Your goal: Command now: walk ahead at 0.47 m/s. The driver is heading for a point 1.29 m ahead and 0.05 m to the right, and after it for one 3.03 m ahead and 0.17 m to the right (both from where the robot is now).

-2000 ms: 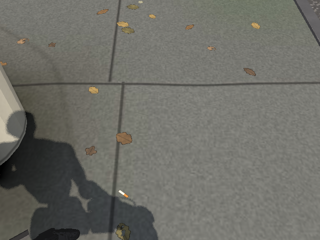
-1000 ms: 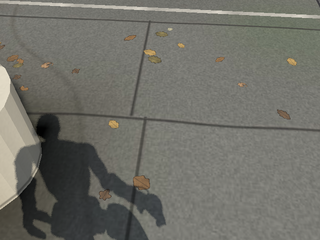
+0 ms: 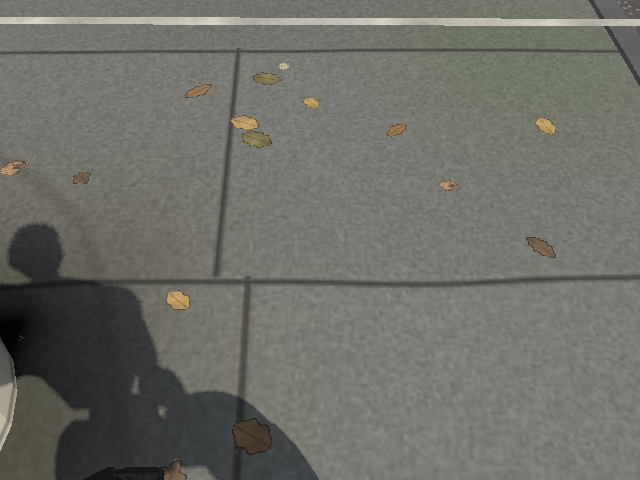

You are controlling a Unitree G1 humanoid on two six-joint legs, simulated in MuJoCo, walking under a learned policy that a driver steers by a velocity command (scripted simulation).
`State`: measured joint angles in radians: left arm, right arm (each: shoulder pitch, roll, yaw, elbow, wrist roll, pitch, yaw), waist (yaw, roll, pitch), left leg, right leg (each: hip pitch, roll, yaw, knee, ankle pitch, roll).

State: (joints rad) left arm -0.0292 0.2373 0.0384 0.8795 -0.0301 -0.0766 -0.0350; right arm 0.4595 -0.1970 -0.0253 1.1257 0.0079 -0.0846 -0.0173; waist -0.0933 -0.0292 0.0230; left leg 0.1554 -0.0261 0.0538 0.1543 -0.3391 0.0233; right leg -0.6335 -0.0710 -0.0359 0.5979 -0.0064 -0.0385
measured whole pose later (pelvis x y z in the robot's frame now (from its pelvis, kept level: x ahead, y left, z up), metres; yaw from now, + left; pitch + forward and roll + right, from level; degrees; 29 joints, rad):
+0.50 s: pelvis +0.29 -0.03 +0.01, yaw +0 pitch +1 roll -2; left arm 0.37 0.23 0.05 1.03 -0.01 -0.09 0.00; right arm 0.04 -0.25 -0.06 0.92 0.01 -0.08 0.00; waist 0.07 0.03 0.01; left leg -0.67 0.13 -0.03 0.63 0.08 0.01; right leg 0.01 0.07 -0.06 0.18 -0.22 -0.06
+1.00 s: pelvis +0.58 +0.02 +0.02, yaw +0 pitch +1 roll +1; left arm 0.08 0.26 0.07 0.91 -0.01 -0.07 0.00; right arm 0.35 -0.23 -0.05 1.02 0.00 -0.10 0.00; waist -0.06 -0.04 0.00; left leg -0.04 -0.06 0.06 0.20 -0.19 0.06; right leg -0.69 -0.13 0.04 0.71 0.04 -0.01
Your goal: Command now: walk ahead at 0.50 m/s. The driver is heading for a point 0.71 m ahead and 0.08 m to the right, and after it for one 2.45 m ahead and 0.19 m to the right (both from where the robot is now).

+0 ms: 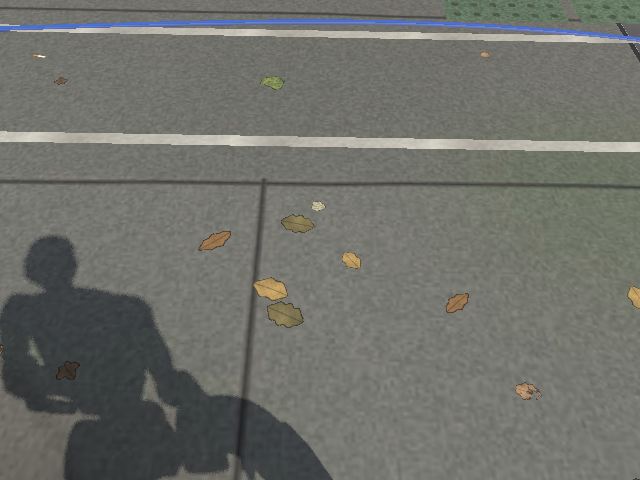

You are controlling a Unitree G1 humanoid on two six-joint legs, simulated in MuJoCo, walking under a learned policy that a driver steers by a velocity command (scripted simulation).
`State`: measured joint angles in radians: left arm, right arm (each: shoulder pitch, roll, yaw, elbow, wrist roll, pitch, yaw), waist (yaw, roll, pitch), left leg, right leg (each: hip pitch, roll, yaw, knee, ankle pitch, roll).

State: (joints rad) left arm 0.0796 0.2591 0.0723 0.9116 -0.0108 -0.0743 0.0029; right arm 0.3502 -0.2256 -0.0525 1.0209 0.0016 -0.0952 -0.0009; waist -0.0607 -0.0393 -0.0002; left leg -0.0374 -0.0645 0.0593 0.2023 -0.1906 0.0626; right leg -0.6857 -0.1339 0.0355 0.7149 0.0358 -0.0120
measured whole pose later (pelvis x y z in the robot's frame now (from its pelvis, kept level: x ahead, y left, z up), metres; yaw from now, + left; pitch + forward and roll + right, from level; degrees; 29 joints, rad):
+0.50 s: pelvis +0.29 -0.07 +0.00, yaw +0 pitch +1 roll -1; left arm 0.34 0.23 0.06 1.01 0.00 -0.09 -0.01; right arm 0.10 -0.27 -0.07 0.92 0.01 -0.08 -0.01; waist 0.05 0.04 0.00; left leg -0.68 0.14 -0.04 0.84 -0.08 0.01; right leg -0.10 0.06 -0.06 0.24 -0.17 -0.07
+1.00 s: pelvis +0.57 +0.01 +0.00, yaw +0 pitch +1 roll +1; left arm 0.15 0.27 0.08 0.94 -0.01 -0.07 0.01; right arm 0.31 -0.23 -0.06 0.99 -0.01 -0.09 0.01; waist -0.04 -0.04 0.01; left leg -0.15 -0.06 0.06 0.28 -0.15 0.07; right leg -0.65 -0.14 0.03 0.96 -0.16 -0.02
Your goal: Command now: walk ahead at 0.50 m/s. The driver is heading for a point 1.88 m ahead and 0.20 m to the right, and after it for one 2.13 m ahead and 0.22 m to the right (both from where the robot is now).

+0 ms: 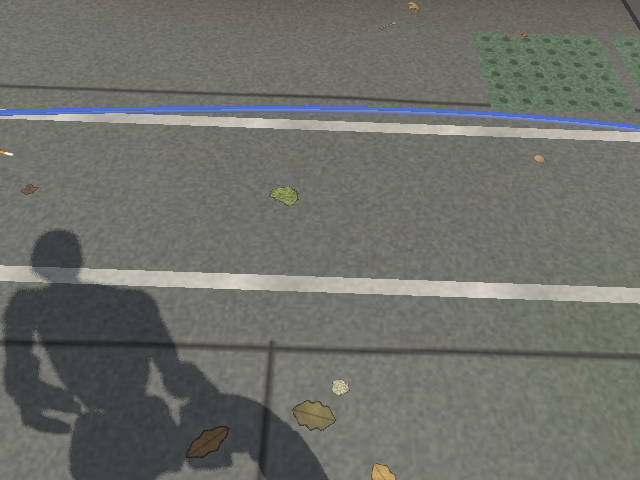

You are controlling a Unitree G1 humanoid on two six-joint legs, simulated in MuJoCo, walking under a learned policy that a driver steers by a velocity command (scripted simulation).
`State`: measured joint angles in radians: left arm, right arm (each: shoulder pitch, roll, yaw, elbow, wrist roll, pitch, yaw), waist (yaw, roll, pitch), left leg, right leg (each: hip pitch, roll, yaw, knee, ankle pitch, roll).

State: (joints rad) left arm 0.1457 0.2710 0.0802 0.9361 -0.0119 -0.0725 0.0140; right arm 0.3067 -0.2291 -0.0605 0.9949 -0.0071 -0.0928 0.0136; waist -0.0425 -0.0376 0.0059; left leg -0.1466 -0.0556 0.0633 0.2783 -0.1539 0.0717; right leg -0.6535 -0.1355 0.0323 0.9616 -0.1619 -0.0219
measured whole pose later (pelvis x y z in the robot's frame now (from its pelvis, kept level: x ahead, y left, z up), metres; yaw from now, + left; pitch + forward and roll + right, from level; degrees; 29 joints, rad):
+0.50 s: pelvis +0.29 -0.08 +0.00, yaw +0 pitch +1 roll +0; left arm 0.27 0.23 0.06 0.98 0.01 -0.09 -0.02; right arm 0.19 -0.27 -0.08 0.95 0.02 -0.08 -0.01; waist 0.03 0.04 0.02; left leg -0.59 0.12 -0.02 1.07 -0.26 0.04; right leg -0.21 0.05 -0.07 0.34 -0.15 -0.07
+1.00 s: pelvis +0.58 -0.01 -0.01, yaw +0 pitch +1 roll +0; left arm 0.23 0.27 0.07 0.98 -0.03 -0.09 0.01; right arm 0.21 -0.24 -0.06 0.95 -0.01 -0.10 0.03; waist -0.01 -0.03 0.03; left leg -0.29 -0.04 0.07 0.41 -0.15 0.07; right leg -0.47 -0.08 0.02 1.15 -0.34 -0.05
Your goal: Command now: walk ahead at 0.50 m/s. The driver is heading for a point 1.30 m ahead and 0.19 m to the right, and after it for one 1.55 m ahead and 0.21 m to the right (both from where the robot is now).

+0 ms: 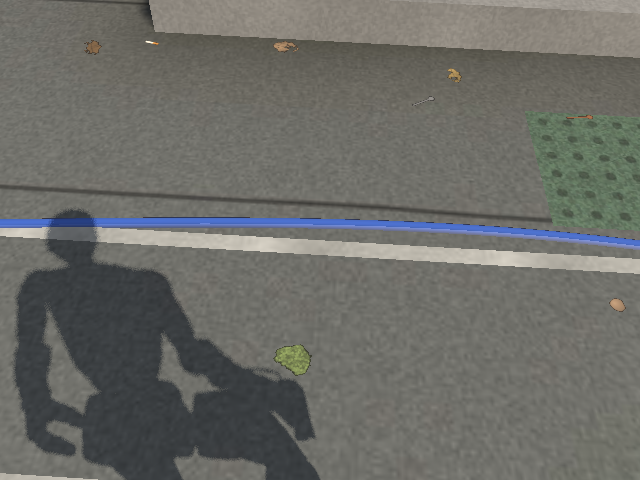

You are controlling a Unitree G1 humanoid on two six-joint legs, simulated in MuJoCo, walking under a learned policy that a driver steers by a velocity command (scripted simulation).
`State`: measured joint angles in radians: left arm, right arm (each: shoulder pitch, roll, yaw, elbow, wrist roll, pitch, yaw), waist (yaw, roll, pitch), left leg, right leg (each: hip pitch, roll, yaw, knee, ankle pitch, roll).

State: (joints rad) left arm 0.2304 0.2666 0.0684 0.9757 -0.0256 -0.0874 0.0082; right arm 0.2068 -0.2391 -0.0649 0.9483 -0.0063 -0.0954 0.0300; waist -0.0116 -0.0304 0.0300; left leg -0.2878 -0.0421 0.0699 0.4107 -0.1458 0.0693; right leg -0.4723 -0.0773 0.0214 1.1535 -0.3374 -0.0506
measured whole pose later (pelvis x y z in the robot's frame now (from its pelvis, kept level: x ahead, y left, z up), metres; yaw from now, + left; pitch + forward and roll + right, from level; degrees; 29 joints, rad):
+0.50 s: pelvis +0.29 -0.07 -0.01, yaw +0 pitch +1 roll +1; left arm 0.13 0.25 0.07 0.92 -0.01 -0.09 -0.03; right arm 0.30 -0.26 -0.06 1.00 0.03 -0.09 0.00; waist -0.01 0.02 0.03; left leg -0.34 0.03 -0.02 1.15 -0.42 0.04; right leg -0.38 0.01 -0.06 0.51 -0.15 -0.06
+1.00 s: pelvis +0.58 -0.02 -0.02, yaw +0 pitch +2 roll -1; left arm 0.36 0.26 0.06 1.03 -0.02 -0.07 0.00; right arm 0.04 -0.24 -0.06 0.87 0.01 -0.10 0.03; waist 0.04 -0.01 0.04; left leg -0.48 0.00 0.06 0.57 -0.13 0.07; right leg -0.15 -0.01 0.02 0.92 -0.48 -0.02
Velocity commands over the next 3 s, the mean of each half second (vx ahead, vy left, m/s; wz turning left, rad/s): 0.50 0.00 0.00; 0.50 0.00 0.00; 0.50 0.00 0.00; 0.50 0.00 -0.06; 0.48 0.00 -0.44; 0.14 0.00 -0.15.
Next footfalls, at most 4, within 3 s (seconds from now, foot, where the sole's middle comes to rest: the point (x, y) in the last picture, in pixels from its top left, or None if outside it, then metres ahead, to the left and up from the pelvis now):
0.38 right None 0.40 -0.16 -0.78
0.94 left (288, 371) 0.72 0.08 -0.78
1.48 right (385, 264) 1.03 -0.17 -0.78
2.00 left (293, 178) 1.34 0.08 -0.78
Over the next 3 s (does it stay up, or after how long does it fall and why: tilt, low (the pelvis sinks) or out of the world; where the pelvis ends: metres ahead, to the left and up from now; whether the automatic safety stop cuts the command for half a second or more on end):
stays up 1.54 -0.12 0.00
